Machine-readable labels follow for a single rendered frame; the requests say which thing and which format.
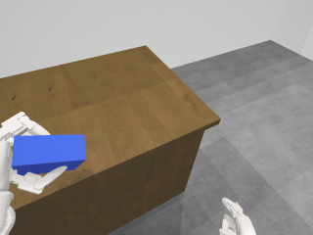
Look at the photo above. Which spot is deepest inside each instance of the robot left hand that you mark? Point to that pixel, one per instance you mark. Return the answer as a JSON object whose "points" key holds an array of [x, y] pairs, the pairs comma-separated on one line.
{"points": [[21, 125]]}

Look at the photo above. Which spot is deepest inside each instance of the robot right hand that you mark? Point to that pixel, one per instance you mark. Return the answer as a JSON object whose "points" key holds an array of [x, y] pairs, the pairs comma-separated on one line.
{"points": [[241, 225]]}

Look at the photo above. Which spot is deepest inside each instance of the sponge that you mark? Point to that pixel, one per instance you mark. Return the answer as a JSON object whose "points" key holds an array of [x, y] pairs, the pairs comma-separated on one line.
{"points": [[43, 153]]}

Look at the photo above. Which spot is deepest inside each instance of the table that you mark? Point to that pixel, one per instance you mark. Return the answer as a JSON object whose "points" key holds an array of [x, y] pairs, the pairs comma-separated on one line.
{"points": [[142, 128]]}

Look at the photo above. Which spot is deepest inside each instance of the left robot forearm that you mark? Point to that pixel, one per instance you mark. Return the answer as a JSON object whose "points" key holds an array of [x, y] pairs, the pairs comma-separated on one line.
{"points": [[7, 213]]}

